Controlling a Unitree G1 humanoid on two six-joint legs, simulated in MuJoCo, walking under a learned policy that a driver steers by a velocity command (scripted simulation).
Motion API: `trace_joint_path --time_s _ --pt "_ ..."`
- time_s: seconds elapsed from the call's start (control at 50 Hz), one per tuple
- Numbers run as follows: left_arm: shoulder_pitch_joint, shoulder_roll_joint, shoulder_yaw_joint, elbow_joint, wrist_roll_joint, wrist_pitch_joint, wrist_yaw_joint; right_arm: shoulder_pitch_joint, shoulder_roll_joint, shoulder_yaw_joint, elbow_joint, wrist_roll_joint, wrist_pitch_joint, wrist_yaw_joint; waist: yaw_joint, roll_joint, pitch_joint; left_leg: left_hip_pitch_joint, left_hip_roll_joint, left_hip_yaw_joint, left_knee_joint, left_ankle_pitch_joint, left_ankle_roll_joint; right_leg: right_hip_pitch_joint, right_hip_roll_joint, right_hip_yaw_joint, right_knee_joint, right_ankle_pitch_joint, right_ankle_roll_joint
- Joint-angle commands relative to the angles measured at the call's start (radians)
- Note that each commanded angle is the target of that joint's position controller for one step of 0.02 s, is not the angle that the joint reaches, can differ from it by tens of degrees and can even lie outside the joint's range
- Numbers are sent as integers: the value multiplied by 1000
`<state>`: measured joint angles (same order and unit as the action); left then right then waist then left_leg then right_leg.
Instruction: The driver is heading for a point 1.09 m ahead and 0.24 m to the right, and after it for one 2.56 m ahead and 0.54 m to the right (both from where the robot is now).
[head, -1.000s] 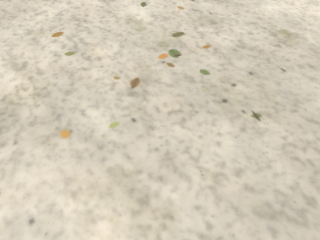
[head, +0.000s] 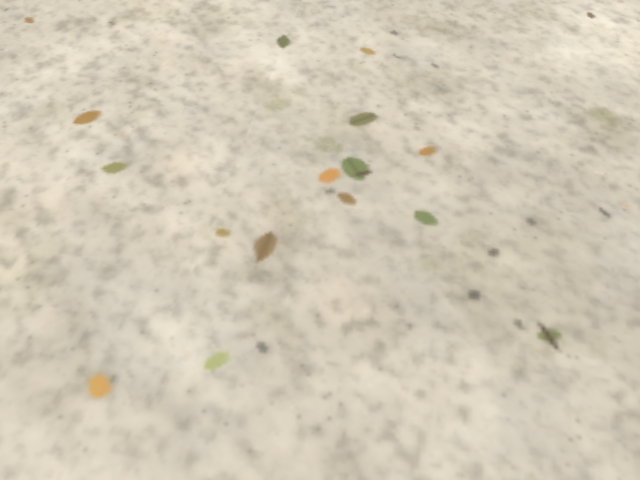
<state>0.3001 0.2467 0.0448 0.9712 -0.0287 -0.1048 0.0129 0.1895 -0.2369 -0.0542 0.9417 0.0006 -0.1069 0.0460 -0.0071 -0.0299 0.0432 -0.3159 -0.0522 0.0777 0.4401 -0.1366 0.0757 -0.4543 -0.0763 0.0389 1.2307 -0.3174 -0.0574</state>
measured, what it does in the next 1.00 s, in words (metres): walks ahead: right foot, then left foot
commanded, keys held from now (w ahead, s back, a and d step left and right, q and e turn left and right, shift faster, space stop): w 1.00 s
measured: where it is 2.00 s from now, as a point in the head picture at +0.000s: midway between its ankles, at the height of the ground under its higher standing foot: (364, 225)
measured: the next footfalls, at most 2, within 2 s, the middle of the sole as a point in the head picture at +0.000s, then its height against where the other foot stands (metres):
right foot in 0.40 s outside the picture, level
left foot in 0.96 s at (285, 362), level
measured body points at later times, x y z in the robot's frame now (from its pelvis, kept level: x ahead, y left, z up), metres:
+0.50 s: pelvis +0.30 -0.06 -0.01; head +0.33 -0.07 +0.44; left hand +0.45 +0.19 -0.12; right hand +0.29 -0.33 -0.15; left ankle +0.14 +0.08 -0.64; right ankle +0.38 -0.15 -0.74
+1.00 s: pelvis +0.58 -0.01 -0.02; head +0.62 +0.00 +0.43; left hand +0.54 +0.26 -0.16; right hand +0.78 -0.25 -0.11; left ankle +0.70 +0.09 -0.74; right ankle +0.39 -0.15 -0.71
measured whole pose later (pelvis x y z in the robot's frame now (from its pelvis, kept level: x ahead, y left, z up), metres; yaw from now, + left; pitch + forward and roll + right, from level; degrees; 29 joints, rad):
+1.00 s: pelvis +0.58 -0.01 -0.02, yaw +0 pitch +2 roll -1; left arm 0.39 0.25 0.06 1.02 -0.01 -0.06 0.01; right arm 0.02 -0.23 -0.06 0.85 0.01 -0.11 0.04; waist 0.05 -0.01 0.03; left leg -0.51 0.01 0.05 0.57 -0.10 0.07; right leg -0.05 -0.02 -0.02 0.68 -0.46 -0.01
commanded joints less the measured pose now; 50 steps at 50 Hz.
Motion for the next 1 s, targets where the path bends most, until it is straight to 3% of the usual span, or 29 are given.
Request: trace_joint_path --time_s 0.02,0.1,0.18,0.3,0.34,0.36,0.38,0.4,0.42,0.44,0.46,0.48,0.5,0.52,0.54,0.58,0.64,0.76,0.86,0.9,0.92,0.94,0.96,0.98,1.0 --pt "119 34 20 -22 6 21 10 0 -76 -9 -26 -4 -23 1 46 98 -45 38 260 -269 -314 44 170 -72 -86 31 -40 66 -1" --pt "-64 67 33 -90 22 24 12 83 -127 -17 2 -4 -18 -32 16 72 15 95 258 -224 -354 87 175 -245 -101 20 -256 259 39" --pt "-215 42 24 -131 19 9 -5 155 -144 -17 15 6 -6 -49 -31 75 26 156 229 -156 -353 115 135 -228 -56 -23 -524 442 46" --pt "-376 46 11 -196 6 -4 -41 259 -159 -25 59 17 20 -56 -76 76 60 360 297 -156 -274 150 125 -262 -17 -37 -693 366 24" --pt "-357 68 16 -205 4 -11 -51 248 -171 -32 60 19 30 -59 -48 94 41 410 321 -161 -218 252 108 -212 0 -45 -724 288 -2" --pt "-309 89 25 -196 4 -14 -52 227 -180 -35 54 18 34 -60 -16 111 8 416 317 -152 -163 395 95 -125 27 -65 -732 254 -18" --pt "-204 120 43 -168 6 -15 -50 200 -182 -35 47 17 40 -59 46 119 -59 401 287 -122 -39 575 76 32 65 -98 -749 252 -42" --pt "-22 174 69 -114 9 -15 -42 189 -156 -23 36 11 42 -58 124 103 -176 303 229 -79 175 601 45 296 57 -85 -733 277 -78" --pt "149 267 93 -81 29 -11 -34 255 -85 1 13 -3 33 -54 136 -52 -345 -25 128 -28 554 283 -10 689 -189 243 -717 236 -189" --pt "188 269 87 -64 27 -8 -42 327 5 29 25 4 7 -44 103 -249 -455 -308 -20 -125 800 -424 -40 889 -336 663 -876 74 -287" --pt "149 181 61 -69 19 -9 -41 236 -114 0 14 35 -13 -39 119 -165 -365 -416 44 -214 903 -418 -16 829 -298 624 -917 -1 -235" --pt "46 147 49 -92 16 -9 -38 146 -151 -9 -18 49 -25 -38 98 -113 -226 -455 98 -178 893 -320 -2 676 -271 471 -937 74 -195" --pt "-35 123 39 -110 24 -8 -40 100 -147 -11 -24 38 -26 -45 68 -27 -157 -410 145 -156 844 -226 -3 523 -236 363 -968 178 -178" --pt "-76 97 32 -114 33 -10 -44 94 -133 -18 -24 25 -17 -50 33 -14 -108 -357 177 -153 787 -172 -7 409 -199 278 -1002 249 -168" --pt "-87 78 26 -108 40 -12 -48 118 -110 -19 -19 22 -2 -50 4 -34 -99 -297 197 -157 753 -140 -9 345 -172 227 -1034 269 -162" --pt "-66 86 29 -89 34 -16 -46 142 -73 -18 -12 21 22 -54 -16 -40 -74 -273 206 -142 698 -115 -23 287 -150 159 -1078 313 -175" --pt "-16 125 38 -65 33 -15 -29 43 -80 -23 -50 9 32 -58 -5 -18 -26 -374 216 -134 563 4 -54 296 -148 107 -1111 381 -183" --pt "73 138 38 -33 20 0 -8 -168 -51 -11 -110 12 19 -41 56 -25 17 -358 166 -83 217 253 -65 344 -108 11 -1128 351 -138" --pt "138 149 46 9 11 21 -2 -277 -62 -4 -161 22 7 -13 77 -32 53 -386 143 -86 99 176 -33 504 -177 20 -1061 377 -129" --pt "121 162 53 10 9 30 3 -251 -86 -11 -163 23 0 -4 47 -46 32 -324 125 -76 72 103 -8 546 -197 23 -1007 474 -112" --pt "100 171 56 6 9 34 4 -198 -108 -21 -152 22 -2 -4 13 -62 -4 -232 97 -52 67 71 8 550 -192 13 -947 617 -100" --pt "75 168 54 0 10 40 4 -83 -139 -40 -119 20 -3 -6 -52 -62 -73 -67 60 -21 51 72 30 529 -157 -19 -812 771 -80" --pt "71 141 42 -11 17 43 4 98 -194 -66 -65 15 -2 -14 -124 -34 -190 205 87 -54 79 98 67 410 -100 -60 -589 740 -47" --pt "170 49 14 -32 29 32 -3 253 -294 -90 -37 -8 1 -21 -113 163 -361 615 348 -438 74 37 201 43 25 -103 -189 366 16" --pt "193 9 -3 -19 19 6 -11 277 -265 -78 -25 6 6 -18 -102 312 -460 743 462 -817 -110 -99 289 -180 142 7 42 -244 40"
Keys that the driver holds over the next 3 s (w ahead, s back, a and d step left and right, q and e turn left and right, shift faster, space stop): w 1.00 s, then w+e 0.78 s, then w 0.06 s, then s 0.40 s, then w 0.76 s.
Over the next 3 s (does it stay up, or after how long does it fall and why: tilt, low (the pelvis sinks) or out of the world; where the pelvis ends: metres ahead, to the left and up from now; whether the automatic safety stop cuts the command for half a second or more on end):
stays up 1.34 -0.14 0.00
